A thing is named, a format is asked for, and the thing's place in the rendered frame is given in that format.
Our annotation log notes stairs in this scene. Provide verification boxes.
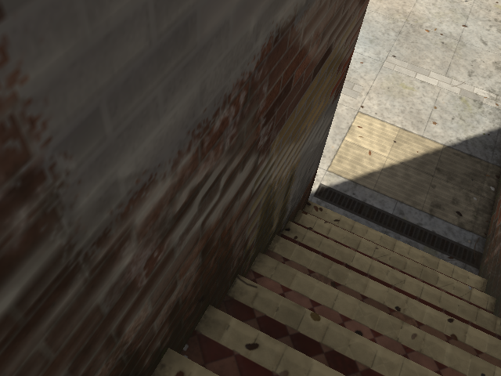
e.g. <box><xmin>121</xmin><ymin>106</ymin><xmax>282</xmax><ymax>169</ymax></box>
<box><xmin>151</xmin><ymin>201</ymin><xmax>501</xmax><ymax>376</ymax></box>

